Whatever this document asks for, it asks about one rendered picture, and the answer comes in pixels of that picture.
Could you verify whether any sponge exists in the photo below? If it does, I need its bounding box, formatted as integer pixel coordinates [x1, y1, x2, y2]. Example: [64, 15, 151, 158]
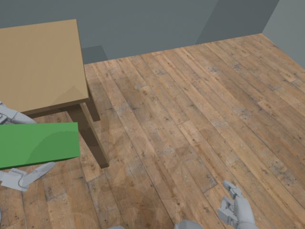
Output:
[0, 122, 81, 170]

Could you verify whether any robot left hand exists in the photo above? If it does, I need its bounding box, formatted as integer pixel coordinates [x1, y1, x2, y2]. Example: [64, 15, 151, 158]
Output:
[0, 101, 56, 192]

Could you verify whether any table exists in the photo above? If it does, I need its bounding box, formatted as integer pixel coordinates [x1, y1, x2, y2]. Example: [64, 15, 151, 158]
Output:
[0, 19, 109, 169]

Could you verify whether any robot right hand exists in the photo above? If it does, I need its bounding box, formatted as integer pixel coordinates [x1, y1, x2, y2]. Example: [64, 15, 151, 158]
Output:
[218, 180, 255, 229]

